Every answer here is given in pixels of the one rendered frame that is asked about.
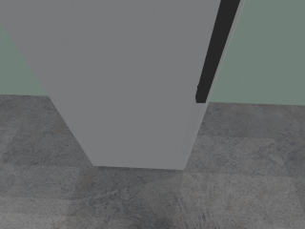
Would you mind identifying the handle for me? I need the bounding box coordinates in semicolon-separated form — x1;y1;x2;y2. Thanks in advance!
195;0;240;103

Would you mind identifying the fridge door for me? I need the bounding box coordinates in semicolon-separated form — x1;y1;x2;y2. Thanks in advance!
0;0;244;170

